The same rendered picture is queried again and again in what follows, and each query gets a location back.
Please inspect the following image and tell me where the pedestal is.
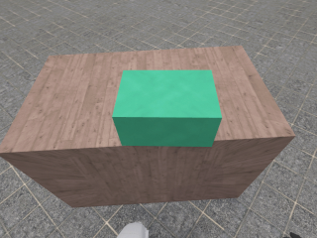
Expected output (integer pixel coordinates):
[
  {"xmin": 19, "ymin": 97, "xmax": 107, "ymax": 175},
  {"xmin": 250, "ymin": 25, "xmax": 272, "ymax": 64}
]
[{"xmin": 0, "ymin": 46, "xmax": 295, "ymax": 208}]

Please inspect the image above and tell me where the carton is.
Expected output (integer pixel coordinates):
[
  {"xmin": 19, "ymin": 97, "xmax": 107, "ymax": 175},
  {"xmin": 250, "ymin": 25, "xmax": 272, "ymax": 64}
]
[{"xmin": 112, "ymin": 69, "xmax": 222, "ymax": 147}]

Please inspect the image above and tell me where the robot left thigh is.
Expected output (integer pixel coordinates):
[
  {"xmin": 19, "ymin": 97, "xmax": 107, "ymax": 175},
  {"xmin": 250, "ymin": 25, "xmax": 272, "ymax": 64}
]
[{"xmin": 117, "ymin": 223, "xmax": 149, "ymax": 238}]

